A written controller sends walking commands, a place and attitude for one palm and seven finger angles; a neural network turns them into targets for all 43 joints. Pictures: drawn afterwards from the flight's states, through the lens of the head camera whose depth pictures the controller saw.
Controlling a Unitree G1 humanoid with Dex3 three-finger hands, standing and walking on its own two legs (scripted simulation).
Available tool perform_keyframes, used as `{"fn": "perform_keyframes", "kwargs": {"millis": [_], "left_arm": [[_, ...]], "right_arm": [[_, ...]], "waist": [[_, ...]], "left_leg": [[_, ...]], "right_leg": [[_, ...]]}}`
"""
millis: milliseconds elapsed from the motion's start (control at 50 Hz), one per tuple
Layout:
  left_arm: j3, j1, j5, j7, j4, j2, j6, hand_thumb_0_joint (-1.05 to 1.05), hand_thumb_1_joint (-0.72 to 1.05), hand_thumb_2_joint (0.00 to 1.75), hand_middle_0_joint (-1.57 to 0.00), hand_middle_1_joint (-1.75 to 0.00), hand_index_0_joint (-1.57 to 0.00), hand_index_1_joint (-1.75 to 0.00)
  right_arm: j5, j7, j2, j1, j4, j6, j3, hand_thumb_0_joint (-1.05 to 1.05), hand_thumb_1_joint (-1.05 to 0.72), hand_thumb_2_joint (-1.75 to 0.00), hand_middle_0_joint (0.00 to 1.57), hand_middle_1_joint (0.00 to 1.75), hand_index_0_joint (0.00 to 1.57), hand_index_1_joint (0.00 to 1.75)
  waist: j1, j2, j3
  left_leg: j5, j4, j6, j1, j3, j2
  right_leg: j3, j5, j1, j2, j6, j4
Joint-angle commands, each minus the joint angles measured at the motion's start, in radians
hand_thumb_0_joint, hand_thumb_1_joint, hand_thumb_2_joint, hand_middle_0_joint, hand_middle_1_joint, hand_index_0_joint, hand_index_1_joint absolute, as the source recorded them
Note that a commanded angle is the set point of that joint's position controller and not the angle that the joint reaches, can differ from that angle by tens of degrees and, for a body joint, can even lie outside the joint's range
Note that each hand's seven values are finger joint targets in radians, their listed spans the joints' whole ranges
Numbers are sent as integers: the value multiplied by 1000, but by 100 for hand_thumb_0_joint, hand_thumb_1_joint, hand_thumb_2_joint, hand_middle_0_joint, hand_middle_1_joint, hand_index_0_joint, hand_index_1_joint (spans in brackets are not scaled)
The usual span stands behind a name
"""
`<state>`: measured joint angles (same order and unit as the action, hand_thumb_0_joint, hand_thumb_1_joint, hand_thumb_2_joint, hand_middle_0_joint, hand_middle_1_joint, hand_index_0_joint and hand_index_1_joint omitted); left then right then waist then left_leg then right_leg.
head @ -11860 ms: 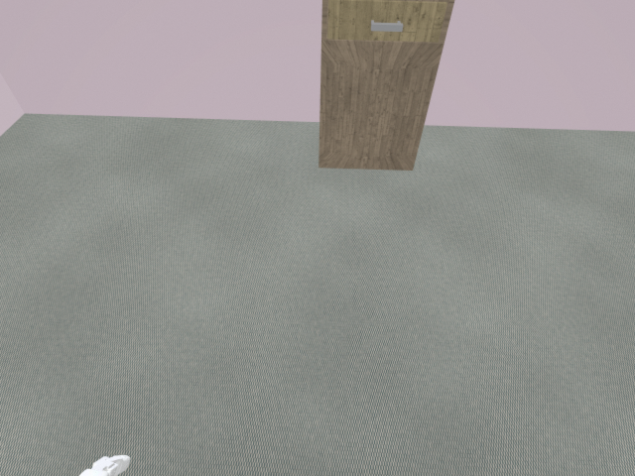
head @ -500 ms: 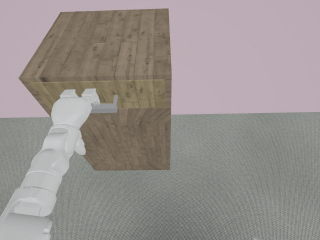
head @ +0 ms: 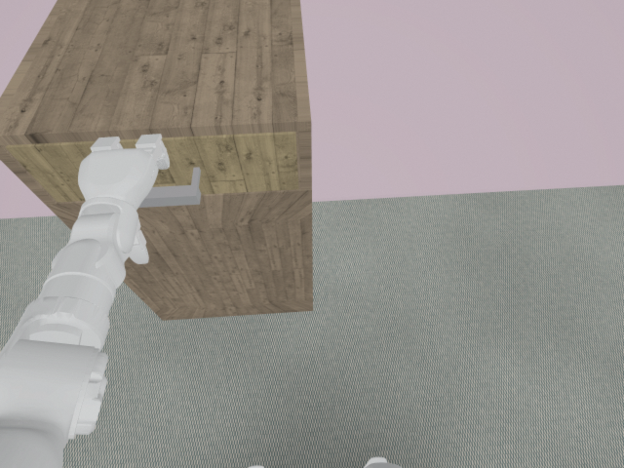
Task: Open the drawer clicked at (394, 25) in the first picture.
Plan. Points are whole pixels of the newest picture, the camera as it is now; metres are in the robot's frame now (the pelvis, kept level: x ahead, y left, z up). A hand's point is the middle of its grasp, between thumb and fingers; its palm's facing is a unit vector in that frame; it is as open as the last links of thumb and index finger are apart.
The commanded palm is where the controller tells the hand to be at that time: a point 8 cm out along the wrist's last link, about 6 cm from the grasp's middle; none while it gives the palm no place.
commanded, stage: move the hooked fingers above the handle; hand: left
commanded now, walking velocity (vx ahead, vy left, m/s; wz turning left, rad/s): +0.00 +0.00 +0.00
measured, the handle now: (164, 185) +0.55 +0.25 -0.03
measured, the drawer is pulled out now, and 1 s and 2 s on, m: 0.00 0.00 0.00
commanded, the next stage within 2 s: none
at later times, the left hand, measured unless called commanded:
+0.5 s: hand (140, 190) +0.49 +0.25 +0.02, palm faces -0.09 -0.01 -1.00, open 13.8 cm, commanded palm +0.48 +0.25 +0.08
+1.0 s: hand (148, 190) +0.50 +0.24 +0.02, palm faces -0.09 -0.03 -1.00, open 13.8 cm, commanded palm +0.48 +0.24 +0.08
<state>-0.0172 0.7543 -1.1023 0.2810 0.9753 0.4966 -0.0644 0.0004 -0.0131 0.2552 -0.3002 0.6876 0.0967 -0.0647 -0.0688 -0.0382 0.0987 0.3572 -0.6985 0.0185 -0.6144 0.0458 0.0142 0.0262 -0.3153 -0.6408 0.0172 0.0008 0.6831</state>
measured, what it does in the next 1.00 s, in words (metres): stands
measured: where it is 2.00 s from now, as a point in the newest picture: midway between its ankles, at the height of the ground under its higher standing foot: outside the picture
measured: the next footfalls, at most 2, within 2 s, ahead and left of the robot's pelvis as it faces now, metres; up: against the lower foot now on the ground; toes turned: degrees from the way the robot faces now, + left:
none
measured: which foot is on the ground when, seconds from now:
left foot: down 0.00-1.00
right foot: down 0.00-1.00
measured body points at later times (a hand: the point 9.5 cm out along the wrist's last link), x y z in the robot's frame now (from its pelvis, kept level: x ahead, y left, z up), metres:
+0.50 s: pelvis +0.00 +0.01 -0.01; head +0.11 +0.00 +0.43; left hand +0.49 +0.25 +0.08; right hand -0.02 -0.27 -0.14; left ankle -0.02 +0.11 -0.72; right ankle +0.00 -0.12 -0.72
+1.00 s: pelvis +0.01 +0.01 -0.01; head +0.11 +0.01 +0.43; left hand +0.50 +0.24 +0.08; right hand +0.01 -0.26 -0.14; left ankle -0.02 +0.11 -0.72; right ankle +0.00 -0.12 -0.72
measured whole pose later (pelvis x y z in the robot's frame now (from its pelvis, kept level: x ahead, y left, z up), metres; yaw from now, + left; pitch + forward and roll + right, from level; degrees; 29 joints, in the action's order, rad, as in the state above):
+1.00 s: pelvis +0.01 +0.01 -0.01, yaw -1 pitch +20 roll -2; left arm 0.01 0.85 -1.10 0.26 1.09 0.54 -0.09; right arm 0.02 -0.01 0.26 -0.36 0.70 0.11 -0.06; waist -0.12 -0.05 0.13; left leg 0.40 -0.78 0.03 -0.72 0.05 0.03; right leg 0.02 -0.33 -0.73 0.01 0.02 0.72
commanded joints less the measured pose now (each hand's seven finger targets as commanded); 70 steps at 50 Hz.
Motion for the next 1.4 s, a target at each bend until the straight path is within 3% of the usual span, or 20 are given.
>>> {"fn": "perform_keyframes", "kwargs": {"millis": [0, 100, 180, 260, 320, 400, 540, 600, 680, 800, 840, 880, 960, 1020, 1080, 1140, 1220, 1300, 1340, 1380], "left_arm": [[39, 438, 14, 17, -139, 233, -3, 0, -50, 30, -30, -120, -30, -120], [62, 495, 14, -4, -115, 290, -56, 0, -50, 30, -30, -120, -30, -120], [101, 541, -5, 37, -141, 328, -95, 0, -50, 30, -30, -120, -30, -120], [115, 548, -12, 83, -58, 342, -57, 0, -50, 30, -30, -120, -30, -120], [167, 490, -6, 86, -21, 405, -12, 0, -50, 30, -30, -120, -30, -120], [126, 456, 4, 45, -29, 369, 12, 0, -50, 30, -30, -120, -30, -120], [73, 552, 15, 5, -143, 318, -84, 0, -50, 30, -30, -120, -30, -120], [96, 551, 5, 30, -142, 330, -107, 0, -50, 30, -30, -120, -30, -120], [70, 568, -1, 76, -95, 277, -77, 0, -50, 30, -30, -120, -30, -120], [60, 557, 0, 66, -10, 289, 22, 0, -50, 30, -30, -120, -30, -120], [61, 581, 5, 49, -62, 288, 13, 0, -50, 30, -30, -120, -30, -120], [64, 570, 9, 28, -90, 292, -4, 0, -50, 30, -30, -120, -30, -120], [96, 528, 12, 14, -95, 328, -46, 0, -50, 30, -30, -120, -30, -120], [135, 513, 7, 30, -102, 376, -60, 0, -50, 30, -30, -120, -30, -120], [127, 483, 6, 44, -74, 366, -49, 0, -50, 30, -30, -120, -30, -120], [105, 484, 8, 42, -91, 337, -44, 0, -50, 30, -30, -120, -30, -120], [51, 470, 33, 16, -123, 247, -57, 0, -50, 30, -30, -120, -30, -120], [82, 505, 28, 16, -136, 303, -76, 0, -50, 30, -30, -120, -30, -120], [93, 573, 19, 37, -177, 328, -93, 0, -50, 30, -30, -120, -30, -120], [134, 537, 10, 58, -148, 372, -89, 0, -50, 30, -30, -120, -30, -120]], "right_arm": [[9, -18, 154, -130, -66, -14, -56, 0, -90, -90, 20, 30, 20, 30], [10, -30, 164, -163, -48, -11, -53, 0, -90, -90, 20, 30, 20, 30], [25, -24, 167, -186, -33, -14, -59, 0, -90, -90, 20, 30, 20, 30], [33, -10, 175, -205, -18, -11, -58, 0, -90, -90, 20, 30, 20, 30], [36, -1, 185, -207, -22, -2, -53, 0, -90, -90, 20, 30, 20, 30], [26, -1, 188, -211, -29, 4, -56, 0, -90, -90, 20, 30, 20, 30], [19, -25, 179, -215, -23, 3, -60, 0, -90, -90, 20, 30, 20, 30], [24, -23, 175, -212, -17, 1, -59, 0, -90, -90, 20, 30, 20, 30], [33, -4, 174, -218, -8, -4, -60, 0, -90, -90, 20, 30, 20, 30], [26, 4, 182, -214, -19, 7, -49, 0, -90, -90, 20, 30, 20, 30], [26, 1, 181, -219, -28, 7, -53, 0, -90, -90, 20, 30, 20, 30], [26, -6, 178, -215, -34, 9, -54, 0, -90, -90, 20, 30, 20, 30], [24, -17, 176, -208, -33, 12, -49, 0, -90, -90, 20, 30, 20, 30], [28, -18, 180, -202, -27, 16, -46, 0, -90, -90, 20, 30, 20, 30], [27, -13, 178, -199, -25, 15, -46, 0, -90, -90, 20, 30, 20, 30], [28, -9, 177, -210, -25, 13, -53, 0, -90, -90, 20, 30, 20, 30], [27, -7, 170, -220, -22, 13, -65, 0, -90, -90, 20, 30, 20, 30], [21, -16, 176, -213, -15, 15, -60, 0, -90, -90, 20, 30, 20, 30], [26, -20, 176, -207, -11, 12, -57, 0, -90, -90, 20, 30, 20, 30], [28, -19, 176, -199, -9, 13, -51, 0, -90, -90, 20, 30, 20, 30]], "waist": [[-28, 8, 431], [-53, 21, 392], [-49, -69, 457], [-57, -71, 455], [-24, -47, 521], [-30, -19, 525], [-74, -30, 446], [-64, -78, 422], [-69, -122, 430], [-67, -53, 450], [-64, -66, 524], [-61, -69, 532], [-57, -29, 457], [-44, -42, 459], [-41, -62, 430], [-41, -76, 485], [-60, -43, 498], [-61, -15, 444], [-70, -43, 456], [-49, -60, 458]], "left_leg": [[-405, 31, 25, 185, -9, -41], [-355, 19, 32, 138, -19, -40], [-419, -17, 25, 161, -29, -36], [-423, -39, 21, 117, -30, -33], [-462, -42, 20, 99, -21, -35], [-468, -31, 23, 115, -12, -25], [-399, -9, 30, 170, -36, -18], [-419, -17, 21, 190, -51, -16], [-461, -34, 5, 226, -68, -8], [-461, -32, 9, 169, -48, -14], [-510, -39, 13, 215, -49, -12], [-536, -41, 15, 231, -47, -10], [-486, -30, 22, 177, -44, -15], [-485, -32, 22, 156, -40, -19], [-459, -30, 19, 134, -30, -21], [-507, -36, 17, 173, -32, -17], [-565, -41, 18, 219, -38, -10], [-441, -17, 24, 173, -39, -20], [-430, -20, 26, 175, -40, -24], [-444, -25, 22, 160, -39, -28]], "right_leg": [[-10, 384, 237, -51, -31, -45], [-17, 345, 196, -53, -29, -44], [-12, 345, 137, -57, -36, -4], [1, 335, 102, -62, -35, 18], [0, 394, 177, -62, -35, 31], [-5, 419, 206, -61, -25, 8], [-5, 312, 126, -64, -27, -29], [6, 275, 68, -67, -36, -12], [27, 243, -8, -69, -39, 5], [23, 307, 70, -68, -33, 7], [15, 344, 99, -67, -30, 7], [8, 364, 117, -67, -29, 4], [6, 355, 128, -66, -29, -4], [4, 360, 136, -64, -33, 3], [6, 348, 125, -64, -33, 4], [6, 373, 133, -64, -31, 6], [6, 409, 144, -66, -27, -10], [1, 350, 143, -65, -29, -23], [-3, 345, 136, -63, -30, -19], [0, 350, 139, -63, -34, -3]]}}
